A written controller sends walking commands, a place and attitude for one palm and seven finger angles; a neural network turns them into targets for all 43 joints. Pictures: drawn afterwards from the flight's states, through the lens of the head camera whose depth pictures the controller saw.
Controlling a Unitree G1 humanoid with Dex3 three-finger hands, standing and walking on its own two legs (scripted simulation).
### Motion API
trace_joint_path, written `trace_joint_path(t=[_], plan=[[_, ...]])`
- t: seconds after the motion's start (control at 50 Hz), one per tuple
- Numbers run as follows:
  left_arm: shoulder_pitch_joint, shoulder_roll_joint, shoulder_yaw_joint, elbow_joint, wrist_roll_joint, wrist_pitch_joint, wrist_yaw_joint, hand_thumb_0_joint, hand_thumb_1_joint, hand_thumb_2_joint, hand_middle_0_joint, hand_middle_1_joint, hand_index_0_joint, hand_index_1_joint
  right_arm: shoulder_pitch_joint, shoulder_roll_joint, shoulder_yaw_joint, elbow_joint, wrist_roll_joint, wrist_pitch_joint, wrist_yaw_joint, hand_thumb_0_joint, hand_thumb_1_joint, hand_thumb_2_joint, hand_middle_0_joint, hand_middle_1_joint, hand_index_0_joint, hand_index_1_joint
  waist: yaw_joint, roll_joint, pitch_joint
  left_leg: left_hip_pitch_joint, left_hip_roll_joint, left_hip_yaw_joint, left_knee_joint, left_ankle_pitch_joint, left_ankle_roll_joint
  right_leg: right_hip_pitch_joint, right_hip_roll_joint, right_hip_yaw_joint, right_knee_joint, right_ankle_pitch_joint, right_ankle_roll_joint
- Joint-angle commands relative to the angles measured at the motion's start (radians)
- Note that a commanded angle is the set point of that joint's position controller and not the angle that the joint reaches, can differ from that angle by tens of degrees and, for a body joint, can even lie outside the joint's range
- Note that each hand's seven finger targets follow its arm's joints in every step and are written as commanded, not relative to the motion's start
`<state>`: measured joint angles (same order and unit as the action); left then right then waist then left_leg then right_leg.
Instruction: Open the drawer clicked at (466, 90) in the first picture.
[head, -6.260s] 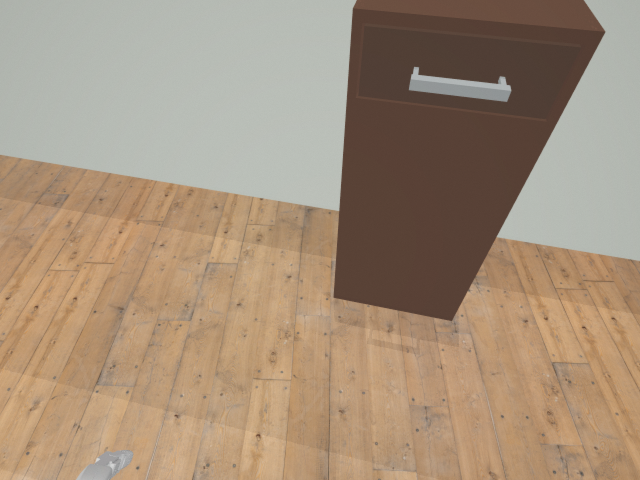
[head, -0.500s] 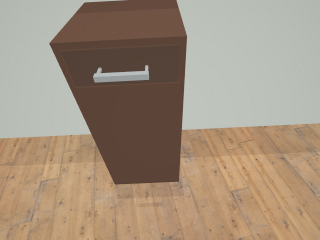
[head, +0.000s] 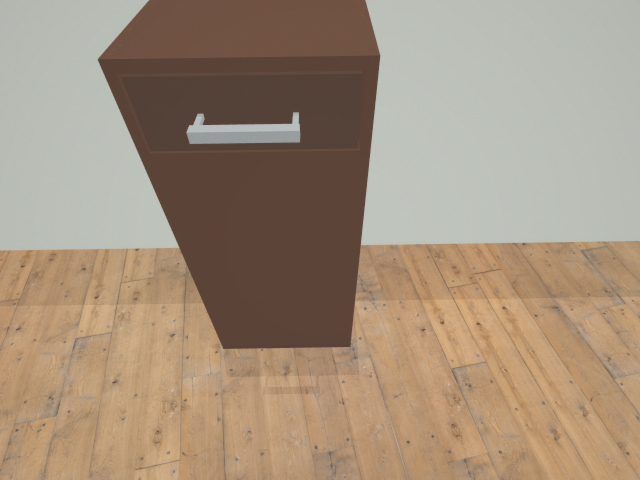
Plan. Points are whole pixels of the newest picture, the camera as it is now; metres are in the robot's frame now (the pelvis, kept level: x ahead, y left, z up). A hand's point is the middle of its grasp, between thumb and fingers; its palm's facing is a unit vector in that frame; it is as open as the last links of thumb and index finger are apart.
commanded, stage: shuffle to correct the standing spot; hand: left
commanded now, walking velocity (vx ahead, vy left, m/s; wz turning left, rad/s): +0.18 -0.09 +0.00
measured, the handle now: (246, 126) +0.62 +0.16 +0.12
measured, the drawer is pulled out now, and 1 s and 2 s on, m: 0.00 0.00 0.00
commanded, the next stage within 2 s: come to a stop and stand still in 0.62 s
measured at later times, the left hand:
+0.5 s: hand out of the picture +0.01 +0.15 -0.19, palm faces +0.09 -0.99 -0.11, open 7.4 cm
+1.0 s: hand (272, 419) +0.24 +0.09 -0.16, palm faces +0.02 -0.97 -0.23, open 7.3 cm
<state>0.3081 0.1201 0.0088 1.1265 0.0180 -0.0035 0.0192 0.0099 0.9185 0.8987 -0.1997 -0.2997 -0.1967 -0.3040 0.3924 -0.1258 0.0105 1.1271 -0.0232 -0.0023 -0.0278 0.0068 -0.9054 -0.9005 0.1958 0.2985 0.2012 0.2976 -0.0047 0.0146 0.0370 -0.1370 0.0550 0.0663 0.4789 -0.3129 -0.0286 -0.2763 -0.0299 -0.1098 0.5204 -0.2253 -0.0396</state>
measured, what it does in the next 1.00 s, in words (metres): walks ahead: left foot, then right foot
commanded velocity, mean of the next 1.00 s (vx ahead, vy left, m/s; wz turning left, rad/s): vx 0.05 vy -0.02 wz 0.03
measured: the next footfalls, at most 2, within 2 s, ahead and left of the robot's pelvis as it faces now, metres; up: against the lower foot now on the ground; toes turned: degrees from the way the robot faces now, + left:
left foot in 0.46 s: +0.12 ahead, +0.11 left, +0.00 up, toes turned +9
right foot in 0.84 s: +0.26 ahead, -0.19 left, +0.00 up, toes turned -4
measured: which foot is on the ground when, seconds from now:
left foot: down 0.00-0.22, up 0.24-0.44, down 0.46-0.84, up 0.86-1.00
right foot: down 0.00-0.46, up 0.48-0.82, down 0.84-1.00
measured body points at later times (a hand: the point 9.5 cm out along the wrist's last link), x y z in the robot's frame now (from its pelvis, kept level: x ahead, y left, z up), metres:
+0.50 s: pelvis +0.08 +0.00 -0.02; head +0.10 +0.02 +0.43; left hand +0.01 +0.20 -0.18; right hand +0.11 -0.23 -0.16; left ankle +0.08 +0.10 -0.74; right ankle +0.04 -0.09 -0.72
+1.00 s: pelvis +0.15 -0.08 -0.01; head +0.19 -0.11 +0.44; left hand +0.24 +0.15 -0.14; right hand +0.14 -0.31 -0.18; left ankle +0.10 +0.06 -0.68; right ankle +0.22 -0.18 -0.74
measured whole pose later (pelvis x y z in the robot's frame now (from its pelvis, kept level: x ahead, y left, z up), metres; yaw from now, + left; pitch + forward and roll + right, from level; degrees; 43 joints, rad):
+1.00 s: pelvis +0.15 -0.08 -0.01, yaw +2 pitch -1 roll +2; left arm 0.13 0.13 0.02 0.97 0.03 -0.02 0.02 0.01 0.92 0.90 -0.20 -0.30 -0.20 -0.30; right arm 0.28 -0.19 -0.05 1.06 -0.01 0.04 -0.03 0.01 -0.91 -0.90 0.20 0.30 0.20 0.30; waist -0.03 0.04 0.10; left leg -0.39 0.03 0.03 1.02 -0.54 -0.03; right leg -0.39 -0.07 -0.10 0.63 -0.23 -0.03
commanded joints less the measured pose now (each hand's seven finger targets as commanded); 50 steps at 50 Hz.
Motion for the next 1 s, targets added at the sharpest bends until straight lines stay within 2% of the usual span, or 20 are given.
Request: trace_joint_path(t=[0.0,0.14,0.2,0.24,0.28,0.38,0.4,0.42,0.44,0.46,0.52,0.62,0.72,0.76,0.78,0.8,0.82,0.86,0.9,0.98], plan=[[0.054,0.096,0.03,-0.041,0.004,-0.005,-0.004,0.0,0.9,0.9,-0.2,-0.3,-0.2,-0.3,0.079,-0.08,-0.025,-0.029,-0.011,-0.01,0.001,0.0,-0.9,-0.9,0.2,0.3,0.2,0.3,0.004,0.028,0.117,-0.198,0.066,-0.088,-0.164,-0.277,0.084,-0.029,-0.047,0.111,-0.093,-0.341,-0.018],[0.104,0.062,0.037,-0.047,0.009,-0.026,-0.02,0.0,0.9,0.9,-0.2,-0.3,-0.2,-0.3,0.074,-0.086,-0.037,-0.049,-0.006,-0.035,-0.006,0.0,-0.9,-0.9,0.2,0.3,0.2,0.3,0.015,0.058,0.12,-0.204,0.107,-0.116,-0.113,-0.131,0.115,-0.007,-0.031,0.094,0.009,-0.172,-0.036],[0.215,0.138,0.056,-0.009,0.008,-0.042,-0.011,0.0,0.9,0.9,-0.2,-0.3,-0.2,-0.3,0.053,-0.034,-0.027,-0.072,0.0,-0.04,-0.003,0.0,-0.9,-0.9,0.2,0.3,0.2,0.3,0.047,-0.207,0.067,-0.359,-0.034,0.043,0.214,-0.136,0.072,0.179,-0.188,0.312,-0.145,-0.096,-0.102],[0.291,0.15,0.063,0.012,0.012,-0.048,0.004,0.0,0.9,0.9,-0.2,-0.3,-0.2,-0.3,-0.051,-0.038,-0.029,-0.119,-0.001,-0.034,0.003,0.0,-0.9,-0.9,0.2,0.3,0.2,0.3,0.084,-0.251,0.068,-0.503,-0.018,0.001,0.514,-0.28,0.076,0.234,-0.313,0.462,-0.25,0.055,-0.204],[0.239,0.125,0.058,-0.003,0.016,-0.056,0.014,0.0,0.9,0.9,-0.2,-0.3,-0.2,-0.3,-0.083,-0.04,-0.036,-0.132,0.001,-0.039,0.014,0.0,-0.9,-0.9,0.2,0.3,0.2,0.3,0.048,-0.121,0.047,-0.493,0.018,-0.039,0.568,-0.246,0.08,0.196,-0.31,0.381,-0.225,0.171,-0.221],[0.088,0.111,0.045,-0.036,0.005,-0.042,0.005,0.0,0.9,0.9,-0.2,-0.3,-0.2,-0.3,0.048,0.01,-0.028,-0.077,-0.002,-0.043,0.019,0.0,-0.9,-0.9,0.2,0.3,0.2,0.3,-0.052,-0.091,-0.003,-0.006,-0.035,0.081,0.081,0.088,0.058,-0.098,-0.143,0.1,-0.105,-0.028,-0.096],[0.09,0.079,0.035,-0.038,0.002,-0.032,0.0,0.0,0.9,0.9,-0.2,-0.3,-0.2,-0.3,0.107,-0.034,-0.032,-0.045,-0.003,-0.047,0.01,0.0,-0.9,-0.9,0.2,0.3,0.2,0.3,-0.068,-0.015,0.002,0.085,0.006,0.024,-0.001,0.081,0.056,-0.158,-0.099,0.068,0.019,-0.1,-0.069],[0.102,0.029,0.026,-0.059,0.004,-0.025,-0.008,0.0,0.9,0.9,-0.2,-0.3,-0.2,-0.3,0.186,-0.119,-0.056,-0.028,-0.013,-0.053,0.002,0.0,-0.9,-0.9,0.2,0.3,0.2,0.3,-0.091,0.224,0.002,0.142,0.197,-0.259,-0.117,-0.002,0.122,-0.301,-0.016,-0.002,0.246,-0.229,-0.017],[0.068,0.033,0.029,-0.101,0.009,-0.017,-0.011,0.0,0.9,0.9,-0.2,-0.3,-0.2,-0.3,0.238,-0.197,-0.074,-0.035,-0.019,-0.048,-0.009,0.0,-0.9,-0.9,0.2,0.3,0.2,0.3,-0.108,0.298,0.009,0.148,0.414,-0.565,-0.257,0.03,0.237,-0.427,0.027,-0.003,0.477,-0.389,-0.001],[0.022,0.062,0.039,-0.127,0.021,-0.01,-0.015,0.0,0.9,0.9,-0.2,-0.3,-0.2,-0.3,0.201,-0.226,-0.077,-0.05,-0.016,-0.037,-0.014,0.0,-0.9,-0.9,0.2,0.3,0.2,0.3,-0.098,0.16,0.043,0.083,0.465,-0.584,-0.275,-0.01,0.307,-0.449,-0.02,0.078,0.608,-0.357,-0.016],[0.007,0.051,0.044,-0.108,0.023,-0.012,-0.029,0.0,0.9,0.9,-0.2,-0.3,-0.2,-0.3,0.069,-0.13,-0.051,-0.08,-0.017,-0.064,-0.022,0.0,-0.9,-0.9,0.2,0.3,0.2,0.3,-0.025,0.098,0.104,-0.038,0.349,-0.331,-0.226,0.357,0.247,-0.449,-0.064,0.116,0.726,-0.157,0.009],[-0.007,0.027,0.036,-0.118,0.014,0.014,-0.04,0.0,0.9,0.9,-0.2,-0.3,-0.2,-0.3,0.063,-0.15,-0.05,-0.082,-0.014,-0.078,-0.027,0.0,-0.9,-0.9,0.2,0.3,0.2,0.3,-0.006,0.115,0.035,0.001,0.243,-0.083,-0.186,0.605,0.192,-0.38,-0.045,0.071,0.608,-0.053,0.041],[-0.108,0.052,0.042,-0.17,0.003,0.012,-0.044,0.0,0.9,0.9,-0.2,-0.3,-0.2,-0.3,0.024,-0.2,-0.077,-0.096,-0.024,-0.051,-0.018,0.0,-0.9,-0.9,0.2,0.3,0.2,0.3,-0.024,0.173,0.027,-0.054,0.238,-0.039,-0.139,0.495,0.16,-0.198,-0.017,0.01,0.25,-0.076,0.037],[-0.034,0.06,0.046,-0.15,0.001,-0.007,-0.036,0.0,0.9,0.9,-0.2,-0.3,-0.2,-0.3,-0.011,-0.206,-0.08,-0.103,-0.02,-0.036,-0.013,0.0,-0.9,-0.9,0.2,0.3,0.2,0.3,0.013,0.156,-0.032,-0.082,0.209,-0.035,-0.042,0.408,0.122,-0.016,-0.003,0.002,0.075,0.027,0.039],[0.052,0.096,0.051,-0.121,0.0,-0.022,-0.027,0.0,0.9,0.9,-0.2,-0.3,-0.2,-0.3,-0.005,-0.186,-0.075,-0.098,-0.013,-0.032,-0.005,0.0,-0.9,-0.9,0.2,0.3,0.2,0.3,0.051,0.059,-0.083,-0.108,0.148,-0.008,0.054,0.295,0.079,0.123,-0.015,0.021,-0.032,0.133,0.053],[0.107,0.171,0.06,-0.097,0.005,-0.043,-0.013,0.0,0.9,0.9,-0.2,-0.3,-0.2,-0.3,0.046,-0.121,-0.061,-0.089,-0.002,-0.032,0.005,0.0,-0.9,-0.9,0.2,0.3,0.2,0.3,0.062,-0.14,-0.164,-0.221,0.067,0.02,0.212,0.025,0.038,0.308,-0.149,0.15,-0.065,0.359,0.04],[0.104,0.255,0.07,-0.105,0.002,-0.047,0.001,0.0,0.9,0.9,-0.2,-0.3,-0.2,-0.3,0.083,-0.047,-0.045,-0.105,0.011,-0.023,0.004,0.0,-0.9,-0.9,0.2,0.3,0.2,0.3,0.039,-0.351,-0.24,-0.281,-0.018,0.017,0.366,-0.324,0.01,0.341,-0.369,0.371,-0.094,0.659,-0.039],[0.011,0.261,0.058,-0.15,0.005,-0.028,0.003,0.0,0.9,0.9,-0.2,-0.3,-0.2,-0.3,0.059,-0.053,-0.057,-0.111,0.016,-0.001,-0.003,0.0,-0.9,-0.9,0.2,0.3,0.2,0.3,0.013,-0.187,-0.091,-0.239,-0.003,-0.064,0.459,-0.338,0.024,0.084,-0.38,0.322,-0.124,0.621,-0.119],[-0.043,0.228,0.058,-0.164,0.003,-0.03,0.011,0.0,0.9,0.9,-0.2,-0.3,-0.2,-0.3,0.037,-0.075,-0.063,-0.093,0.014,0.023,-0.005,0.0,-0.9,-0.9,0.2,0.3,0.2,0.3,0.009,-0.345,-0.083,-0.309,-0.005,-0.065,0.59,-0.274,0.002,0.093,-0.334,0.323,-0.109,0.718,-0.113],[-0.07,0.241,0.077,-0.194,0.005,-0.008,0.022,0.0,0.9,0.9,-0.2,-0.3,-0.2,-0.3,-0.043,-0.104,-0.073,-0.115,0.01,0.041,0.011,0.0,-0.9,-0.9,0.2,0.3,0.2,0.3,0.029,-0.175,-0.099,-0.324,-0.028,-0.054,0.647,-0.165,-0.021,0.059,-0.338,0.273,-0.149,0.505,-0.142]])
